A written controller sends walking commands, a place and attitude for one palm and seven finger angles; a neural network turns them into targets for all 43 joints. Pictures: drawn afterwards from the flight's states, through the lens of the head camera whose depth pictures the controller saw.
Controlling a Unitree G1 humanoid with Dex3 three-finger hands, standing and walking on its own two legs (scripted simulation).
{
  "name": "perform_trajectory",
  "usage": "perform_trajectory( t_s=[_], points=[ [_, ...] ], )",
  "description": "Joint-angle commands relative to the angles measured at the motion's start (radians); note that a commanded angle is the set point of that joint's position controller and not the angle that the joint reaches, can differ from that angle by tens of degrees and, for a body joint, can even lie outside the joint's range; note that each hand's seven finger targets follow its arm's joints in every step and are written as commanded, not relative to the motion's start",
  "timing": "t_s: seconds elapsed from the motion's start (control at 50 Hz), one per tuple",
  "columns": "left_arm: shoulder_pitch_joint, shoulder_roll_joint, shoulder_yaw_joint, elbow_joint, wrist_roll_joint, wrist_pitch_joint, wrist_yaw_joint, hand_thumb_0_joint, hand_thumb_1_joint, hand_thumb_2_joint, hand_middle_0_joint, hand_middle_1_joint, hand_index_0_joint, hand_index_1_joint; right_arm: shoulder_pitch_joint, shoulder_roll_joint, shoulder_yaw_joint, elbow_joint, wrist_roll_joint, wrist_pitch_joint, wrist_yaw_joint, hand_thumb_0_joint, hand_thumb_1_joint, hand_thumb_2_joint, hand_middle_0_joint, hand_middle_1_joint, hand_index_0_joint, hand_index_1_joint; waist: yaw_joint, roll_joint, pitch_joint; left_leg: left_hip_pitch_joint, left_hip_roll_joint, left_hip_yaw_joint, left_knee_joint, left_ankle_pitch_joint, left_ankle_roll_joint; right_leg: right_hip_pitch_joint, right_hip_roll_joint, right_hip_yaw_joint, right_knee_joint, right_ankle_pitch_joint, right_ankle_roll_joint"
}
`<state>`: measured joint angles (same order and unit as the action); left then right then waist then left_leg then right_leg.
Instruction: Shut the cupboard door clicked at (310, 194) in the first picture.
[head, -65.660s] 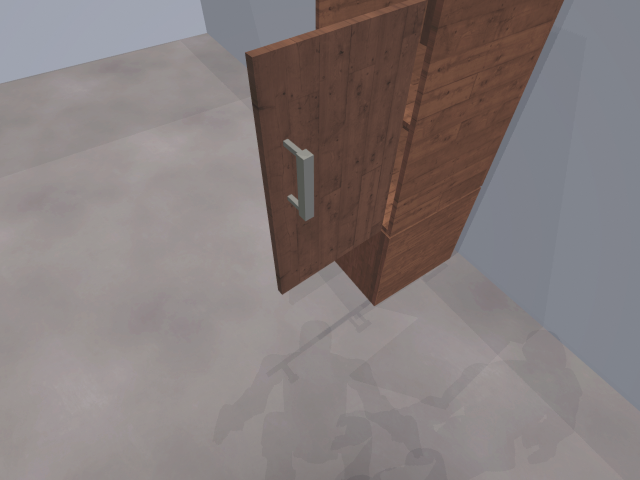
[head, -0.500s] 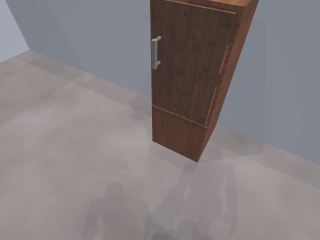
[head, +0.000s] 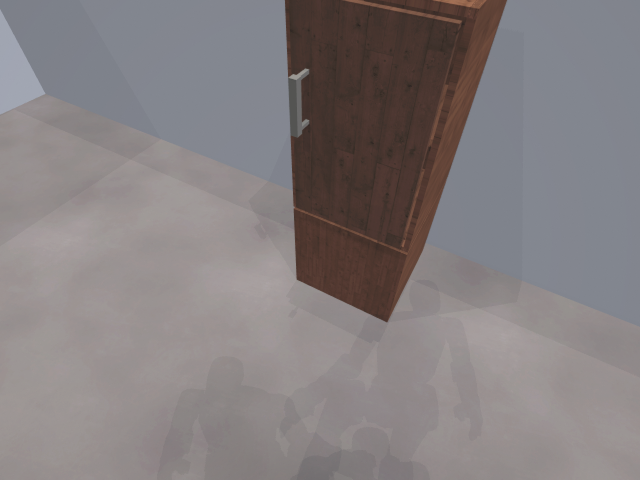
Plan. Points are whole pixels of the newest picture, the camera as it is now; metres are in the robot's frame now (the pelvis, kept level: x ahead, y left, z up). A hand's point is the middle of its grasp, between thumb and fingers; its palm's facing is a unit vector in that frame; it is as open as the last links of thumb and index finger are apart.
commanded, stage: look to check the result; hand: left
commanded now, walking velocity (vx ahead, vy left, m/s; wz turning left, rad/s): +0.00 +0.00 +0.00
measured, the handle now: (300, 103) +0.89 +0.09 +0.02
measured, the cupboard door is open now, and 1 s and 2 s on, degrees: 0 0 0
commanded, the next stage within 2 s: stand and wait in 0.46 s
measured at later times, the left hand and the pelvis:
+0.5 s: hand out of the picture +0.07 +0.20 -0.17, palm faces +0.00 -0.96 -0.26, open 7.3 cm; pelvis +0.03 -0.01 +0.00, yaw +0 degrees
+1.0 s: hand out of the picture +0.03 +0.17 -0.17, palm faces +0.02 -0.98 -0.22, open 7.3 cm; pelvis +0.04 -0.02 +0.00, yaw +0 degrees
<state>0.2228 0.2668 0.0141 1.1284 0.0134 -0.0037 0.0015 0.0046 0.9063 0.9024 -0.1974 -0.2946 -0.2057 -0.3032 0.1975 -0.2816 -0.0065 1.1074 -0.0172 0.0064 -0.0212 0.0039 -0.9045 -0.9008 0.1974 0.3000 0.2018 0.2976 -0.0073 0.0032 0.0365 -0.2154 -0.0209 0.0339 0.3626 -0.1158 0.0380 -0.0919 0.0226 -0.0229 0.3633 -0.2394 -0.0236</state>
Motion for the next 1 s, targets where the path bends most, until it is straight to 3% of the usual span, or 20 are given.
perform_trajectory(
  t_s=[0.0, 0.26, 0.54, 0.74, 0.98],
  points=[
    [0.004, 0.165, 0.026, -0.032, -0.002, -0.018, 0.014, 0.000, 0.900, 0.900, -0.200, -0.300, -0.200, -0.300, -0.023, -0.159, -0.025, -0.045, 0.003, -0.023, -0.006, 0.000, -0.900, -0.900, 0.200, 0.300, 0.200, 0.300, -0.001, 0.010, -0.009, 0.087, 0.131, -0.142, -0.063, 0.030, -0.001, -0.085, -0.132, 0.119, -0.109, 0.051, -0.036],
    [-0.008, 0.157, 0.025, -0.030, -0.003, -0.019, 0.022, 0.000, 0.900, 0.900, -0.200, -0.300, -0.200, -0.300, -0.032, -0.145, -0.017, -0.033, 0.003, -0.023, -0.009, 0.000, -0.900, -0.900, 0.200, 0.300, 0.200, 0.300, 0.000, -0.008, -0.051, 0.126, 0.137, -0.126, -0.047, 0.151, -0.003, -0.022, -0.137, 0.108, -0.103, 0.195, -0.027],
    [0.032, 0.112, 0.022, -0.022, -0.002, -0.017, 0.029, 0.000, 0.900, 0.900, -0.200, -0.300, -0.200, -0.300, -0.009, -0.099, -0.010, -0.020, 0.004, -0.021, -0.015, 0.000, -0.900, -0.900, 0.200, 0.300, 0.200, 0.300, -0.001, -0.007, -0.039, 0.146, 0.134, -0.110, -0.035, 0.193, -0.005, -0.012, -0.136, 0.099, -0.102, 0.257, -0.022],
    [0.077, 0.074, 0.016, -0.006, -0.004, -0.012, 0.032, 0.000, 0.900, 0.900, -0.200, -0.300, -0.200, -0.300, 0.027, -0.066, -0.004, -0.007, 0.004, -0.016, -0.020, 0.000, -0.900, -0.900, 0.200, 0.300, 0.200, 0.300, 0.001, -0.007, 0.008, 0.130, 0.129, -0.103, -0.039, 0.153, -0.005, -0.027, -0.132, 0.097, -0.113, 0.213, -0.021],
    [0.126, 0.037, 0.011, 0.008, -0.007, -0.012, 0.037, 0.000, 0.900, 0.900, -0.200, -0.300, -0.200, -0.300, 0.073, -0.029, 0.001, 0.007, 0.004, -0.015, -0.025, 0.000, -0.900, -0.900, 0.200, 0.300, 0.200, 0.300, 0.002, -0.002, 0.016, 0.125, 0.125, -0.096, -0.031, 0.143, -0.005, -0.026, -0.126, 0.099, -0.107, 0.218, -0.023]
  ],
)
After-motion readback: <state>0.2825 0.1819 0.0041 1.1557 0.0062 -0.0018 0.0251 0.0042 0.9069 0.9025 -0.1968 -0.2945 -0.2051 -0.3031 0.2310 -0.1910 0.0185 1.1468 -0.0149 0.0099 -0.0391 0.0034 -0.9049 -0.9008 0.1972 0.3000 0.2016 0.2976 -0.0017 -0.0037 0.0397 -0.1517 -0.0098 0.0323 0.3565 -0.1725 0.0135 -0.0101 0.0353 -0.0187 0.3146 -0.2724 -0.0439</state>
